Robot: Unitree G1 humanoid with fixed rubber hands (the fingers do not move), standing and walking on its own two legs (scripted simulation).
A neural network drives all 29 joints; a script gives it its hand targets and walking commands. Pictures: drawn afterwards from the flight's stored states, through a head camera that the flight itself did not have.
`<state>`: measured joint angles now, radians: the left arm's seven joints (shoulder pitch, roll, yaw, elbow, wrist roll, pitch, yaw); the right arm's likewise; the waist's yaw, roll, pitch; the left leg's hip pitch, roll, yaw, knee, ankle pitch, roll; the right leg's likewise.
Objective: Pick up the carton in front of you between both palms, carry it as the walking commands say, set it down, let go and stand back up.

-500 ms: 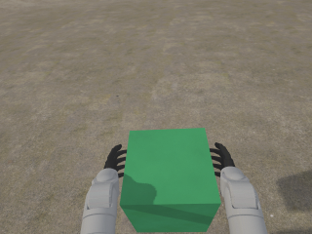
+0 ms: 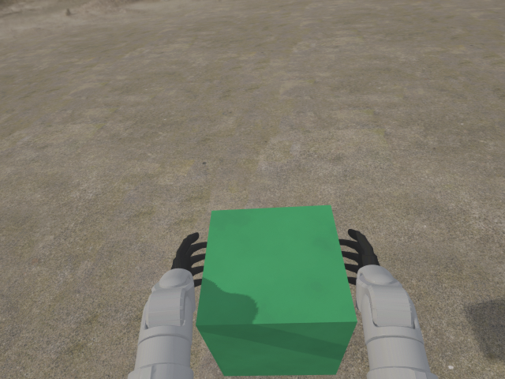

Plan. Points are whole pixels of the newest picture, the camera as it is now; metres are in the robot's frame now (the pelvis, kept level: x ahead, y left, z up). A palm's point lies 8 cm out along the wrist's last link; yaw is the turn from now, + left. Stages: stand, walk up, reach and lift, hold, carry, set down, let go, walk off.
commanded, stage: set down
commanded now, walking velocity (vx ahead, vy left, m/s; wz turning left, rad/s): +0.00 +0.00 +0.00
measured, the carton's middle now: (275, 294) +0.30 +0.00 -0.03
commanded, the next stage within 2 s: none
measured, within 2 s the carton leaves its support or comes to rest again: neither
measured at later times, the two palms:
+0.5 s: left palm (205, 289) +0.35 +0.15 -0.08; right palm (352, 292) +0.34 -0.15 -0.10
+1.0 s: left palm (222, 305) +0.40 +0.14 -0.24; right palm (342, 305) +0.39 -0.16 -0.25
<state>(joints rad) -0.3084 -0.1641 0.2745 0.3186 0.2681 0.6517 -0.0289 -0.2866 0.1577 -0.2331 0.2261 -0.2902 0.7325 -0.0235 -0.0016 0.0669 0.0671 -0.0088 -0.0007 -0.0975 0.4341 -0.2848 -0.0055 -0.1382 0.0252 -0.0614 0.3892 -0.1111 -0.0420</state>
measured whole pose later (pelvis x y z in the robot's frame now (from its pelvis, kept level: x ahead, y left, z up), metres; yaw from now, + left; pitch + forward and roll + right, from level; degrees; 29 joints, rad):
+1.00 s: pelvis -0.05 +0.03 -0.17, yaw +0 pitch +39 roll +3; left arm -0.80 -0.17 0.52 0.55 0.22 0.23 0.07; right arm -0.87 0.00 -0.43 0.63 -0.30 0.28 0.04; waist -0.01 0.06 -0.13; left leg -1.53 -0.08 0.01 1.41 -0.56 0.00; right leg -1.69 -0.02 0.04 1.31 -0.31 -0.01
